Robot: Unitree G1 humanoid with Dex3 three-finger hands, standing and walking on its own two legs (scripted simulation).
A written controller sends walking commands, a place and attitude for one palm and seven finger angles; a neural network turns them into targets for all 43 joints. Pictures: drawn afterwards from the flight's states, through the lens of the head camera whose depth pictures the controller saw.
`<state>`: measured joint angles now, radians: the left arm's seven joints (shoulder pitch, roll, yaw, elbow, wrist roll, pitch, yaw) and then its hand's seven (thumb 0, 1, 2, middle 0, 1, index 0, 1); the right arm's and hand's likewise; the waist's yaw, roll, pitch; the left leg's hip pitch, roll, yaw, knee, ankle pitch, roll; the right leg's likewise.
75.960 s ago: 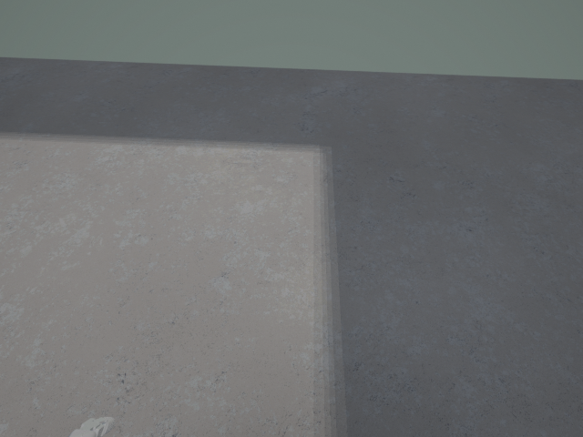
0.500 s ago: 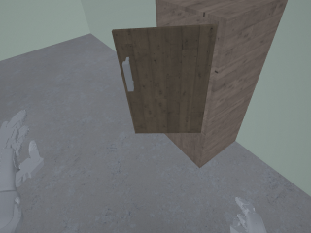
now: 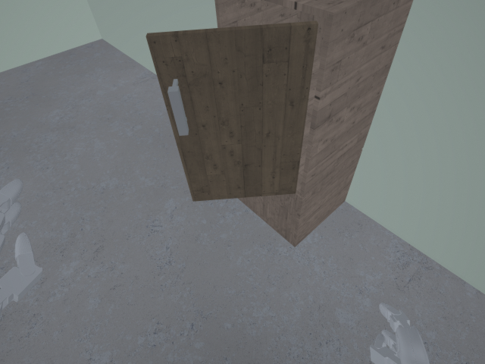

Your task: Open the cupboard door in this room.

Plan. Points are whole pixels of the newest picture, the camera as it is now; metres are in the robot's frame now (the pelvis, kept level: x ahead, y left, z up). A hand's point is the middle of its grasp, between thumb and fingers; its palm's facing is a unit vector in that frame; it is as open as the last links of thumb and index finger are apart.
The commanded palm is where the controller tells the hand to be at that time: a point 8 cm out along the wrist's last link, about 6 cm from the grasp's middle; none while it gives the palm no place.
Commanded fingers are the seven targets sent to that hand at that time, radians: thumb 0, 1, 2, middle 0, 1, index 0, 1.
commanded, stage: step back with the hand held close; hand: left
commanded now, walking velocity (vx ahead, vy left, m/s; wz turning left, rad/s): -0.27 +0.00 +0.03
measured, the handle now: (179, 107) +0.69 +0.22 +0.05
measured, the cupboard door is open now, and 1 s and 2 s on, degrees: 51 51 51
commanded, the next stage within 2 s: stop stepping back and stand still in 1.20 s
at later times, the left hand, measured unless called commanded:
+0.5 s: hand out of the picture +0.11 +0.28 +0.15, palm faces +0.43 -0.74 -0.52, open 7.4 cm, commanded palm +0.05 +0.31 +0.17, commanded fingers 0.00 0.90 0.90 -0.20 -0.30 -0.20 -0.30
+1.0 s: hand out of the picture -0.01 +0.28 +0.16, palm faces +0.49 -0.70 -0.52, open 7.4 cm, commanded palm -0.06 +0.31 +0.17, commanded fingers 0.00 0.90 0.90 -0.20 -0.30 -0.20 -0.30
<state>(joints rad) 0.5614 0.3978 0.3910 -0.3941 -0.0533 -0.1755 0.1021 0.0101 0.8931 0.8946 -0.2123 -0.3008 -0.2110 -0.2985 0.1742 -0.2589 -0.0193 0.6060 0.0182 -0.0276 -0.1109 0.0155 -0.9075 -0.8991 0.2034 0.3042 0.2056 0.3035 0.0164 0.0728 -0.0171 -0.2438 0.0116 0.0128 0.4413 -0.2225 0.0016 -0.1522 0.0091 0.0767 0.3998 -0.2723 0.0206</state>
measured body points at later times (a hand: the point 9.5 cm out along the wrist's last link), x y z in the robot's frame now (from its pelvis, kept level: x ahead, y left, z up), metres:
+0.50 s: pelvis -0.09 +0.01 -0.01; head -0.07 +0.00 +0.44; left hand +0.08 +0.32 +0.18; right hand +0.09 -0.23 -0.10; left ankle +0.00 +0.12 -0.74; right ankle -0.04 -0.14 -0.74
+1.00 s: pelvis -0.18 +0.00 -0.01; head -0.16 +0.00 +0.44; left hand -0.04 +0.31 +0.19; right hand +0.01 -0.23 -0.11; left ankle -0.10 +0.12 -0.71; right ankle -0.12 -0.12 -0.74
